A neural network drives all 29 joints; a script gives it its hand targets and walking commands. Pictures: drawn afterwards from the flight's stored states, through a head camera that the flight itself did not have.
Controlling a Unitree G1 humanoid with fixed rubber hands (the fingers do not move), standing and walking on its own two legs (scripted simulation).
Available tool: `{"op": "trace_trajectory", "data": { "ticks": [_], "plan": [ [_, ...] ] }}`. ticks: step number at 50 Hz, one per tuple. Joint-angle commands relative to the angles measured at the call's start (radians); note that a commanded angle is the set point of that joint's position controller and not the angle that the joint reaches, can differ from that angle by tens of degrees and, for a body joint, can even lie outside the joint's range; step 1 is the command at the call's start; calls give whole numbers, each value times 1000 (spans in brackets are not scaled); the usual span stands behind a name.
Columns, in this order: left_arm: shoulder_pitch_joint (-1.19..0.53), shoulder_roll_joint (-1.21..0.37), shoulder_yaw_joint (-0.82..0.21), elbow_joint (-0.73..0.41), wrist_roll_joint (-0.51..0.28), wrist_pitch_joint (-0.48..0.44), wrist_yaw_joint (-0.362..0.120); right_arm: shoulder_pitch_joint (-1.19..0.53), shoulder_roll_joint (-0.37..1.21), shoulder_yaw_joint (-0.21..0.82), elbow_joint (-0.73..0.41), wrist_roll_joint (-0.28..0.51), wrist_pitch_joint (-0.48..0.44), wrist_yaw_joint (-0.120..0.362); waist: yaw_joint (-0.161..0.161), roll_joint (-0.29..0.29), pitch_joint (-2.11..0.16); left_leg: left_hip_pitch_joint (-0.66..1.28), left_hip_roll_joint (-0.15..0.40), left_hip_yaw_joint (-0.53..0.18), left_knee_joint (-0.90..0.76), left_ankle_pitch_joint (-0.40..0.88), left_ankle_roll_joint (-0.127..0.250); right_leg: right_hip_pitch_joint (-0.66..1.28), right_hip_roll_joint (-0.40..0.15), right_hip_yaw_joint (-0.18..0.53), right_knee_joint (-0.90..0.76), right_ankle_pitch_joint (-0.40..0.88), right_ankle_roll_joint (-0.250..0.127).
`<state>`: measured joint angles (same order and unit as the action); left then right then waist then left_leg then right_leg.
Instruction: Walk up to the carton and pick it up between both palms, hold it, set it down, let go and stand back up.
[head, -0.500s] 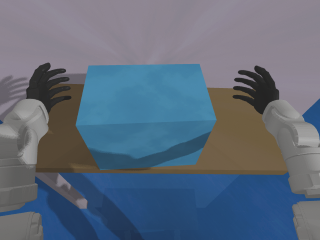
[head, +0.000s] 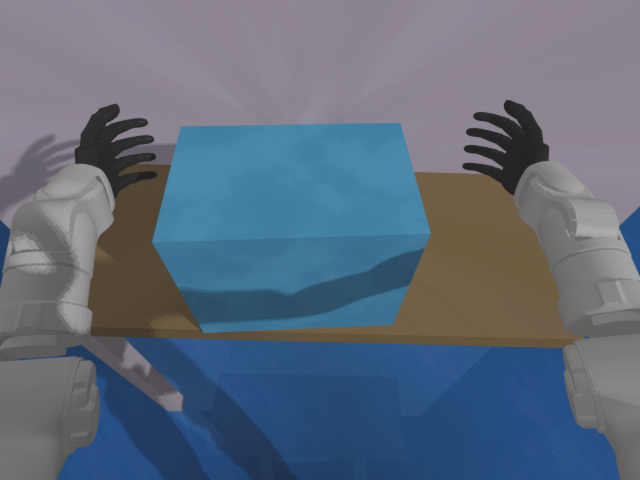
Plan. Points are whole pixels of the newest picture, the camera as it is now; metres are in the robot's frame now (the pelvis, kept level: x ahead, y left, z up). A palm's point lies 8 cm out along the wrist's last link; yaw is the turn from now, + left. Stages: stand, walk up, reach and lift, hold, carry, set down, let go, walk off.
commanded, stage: reach and lift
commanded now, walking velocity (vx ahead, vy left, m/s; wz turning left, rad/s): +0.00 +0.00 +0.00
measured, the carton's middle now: (295, 234) +0.42 +0.05 +0.04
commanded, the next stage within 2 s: none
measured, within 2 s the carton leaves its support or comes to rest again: neither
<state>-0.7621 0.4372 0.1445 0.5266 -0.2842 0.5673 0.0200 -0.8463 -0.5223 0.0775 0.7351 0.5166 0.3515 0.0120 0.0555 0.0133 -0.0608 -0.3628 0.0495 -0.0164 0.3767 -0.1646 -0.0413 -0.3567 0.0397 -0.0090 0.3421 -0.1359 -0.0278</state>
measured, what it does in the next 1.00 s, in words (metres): stands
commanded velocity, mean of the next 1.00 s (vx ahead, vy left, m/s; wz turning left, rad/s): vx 0.00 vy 0.00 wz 0.00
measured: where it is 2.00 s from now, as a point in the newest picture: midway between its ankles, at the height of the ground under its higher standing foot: outside the picture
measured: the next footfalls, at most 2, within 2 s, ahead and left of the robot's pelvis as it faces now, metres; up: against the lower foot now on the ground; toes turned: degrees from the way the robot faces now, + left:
none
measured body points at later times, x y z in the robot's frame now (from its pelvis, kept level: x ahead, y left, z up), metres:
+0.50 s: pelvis +0.00 +0.01 -0.01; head +0.07 +0.01 +0.44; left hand +0.40 +0.27 +0.06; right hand +0.46 -0.19 +0.06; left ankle +0.01 +0.14 -0.74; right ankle +0.01 -0.10 -0.74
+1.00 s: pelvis +0.00 +0.01 -0.01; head +0.06 +0.01 +0.44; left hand +0.41 +0.24 +0.05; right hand +0.45 -0.17 +0.06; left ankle +0.01 +0.14 -0.74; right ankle +0.01 -0.10 -0.74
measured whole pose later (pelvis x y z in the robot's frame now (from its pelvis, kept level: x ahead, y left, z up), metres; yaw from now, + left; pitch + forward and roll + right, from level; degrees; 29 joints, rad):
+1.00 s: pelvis +0.00 +0.01 -0.01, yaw -1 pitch +17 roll -1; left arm -0.67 0.24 0.05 0.88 -0.24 -0.02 0.07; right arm -0.76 -0.34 0.13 0.99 0.41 -0.07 -0.01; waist 0.09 0.01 -0.19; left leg -0.58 0.05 -0.01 0.50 -0.21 -0.03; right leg -0.56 0.04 0.00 0.43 -0.16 -0.02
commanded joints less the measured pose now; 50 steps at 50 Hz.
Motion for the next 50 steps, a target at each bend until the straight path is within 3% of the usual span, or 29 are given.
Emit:
{"op": "trace_trajectory", "data": {
  "ticks": [1,3,5,7,9,10,13,18,22,26,33,39,50],
  "plan": [
    [-397,229,71,-199,17,-144,-7,-417,-182,-90,-222,-26,-114,-9,9,-40,-608,153,-70,51,11,343,19,413,-5,6,52,411,70],
    [-386,219,55,-219,6,-197,-6,-416,-175,-113,-284,-50,-163,-19,9,-48,-671,156,-70,52,22,366,17,416,0,-3,61,450,76],
    [-414,215,37,-202,-15,-253,-1,-437,-162,-139,-301,-81,-202,-23,8,-51,-680,145,-67,52,27,333,17,376,2,-7,63,391,73],
    [-427,198,19,-186,-12,-307,9,-410,-148,-160,-262,-102,-234,-23,3,8,-694,173,-65,50,46,336,1,307,3,-12,58,334,59],
    [-461,204,20,-232,-44,-370,33,-425,-160,-217,-352,-154,-293,-29,27,21,-776,147,-71,48,56,290,-19,239,8,-21,47,289,60],
    [-457,184,-8,-198,-50,-398,43,-431,-142,-211,-315,-171,-305,-28,13,23,-790,155,-65,47,65,284,-17,217,12,-27,57,282,54],
    [-446,158,-27,-106,-32,-464,48,-423,-131,-181,-186,-171,-335,-16,17,32,-798,174,-59,35,93,308,-22,180,17,-31,62,282,44],
    [-415,129,-30,18,-4,-561,32,-414,-132,-126,-36,-151,-422,-16,8,-10,-859,155,-55,33,144,430,-27,199,26,-35,96,394,63],
    [-388,124,-25,122,23,-628,4,-392,-110,-66,58,-114,-484,-26,-1,-55,-829,71,-64,49,147,443,-15,281,16,-21,127,480,84],
    [-387,127,-30,84,22,-639,-1,-389,-121,-34,26,-67,-513,-31,3,-34,-842,70,-65,60,136,484,-22,307,18,-22,137,525,87],
    [-396,77,-67,76,2,-602,15,-403,-127,-27,13,-54,-495,-9,18,7,-781,177,-49,49,142,456,-34,133,34,-44,84,337,59],
    [-418,46,-81,80,4,-617,29,-418,-83,0,8,-52,-487,-2,37,-7,-792,162,-46,48,145,439,-26,127,30,-36,93,324,57],
    [-433,-61,-48,157,73,-674,43,-444,51,-24,50,-149,-494,-42,27,-48,-802,75,-49,58,130,390,-18,195,7,-1,110,366,63]
  ]
}}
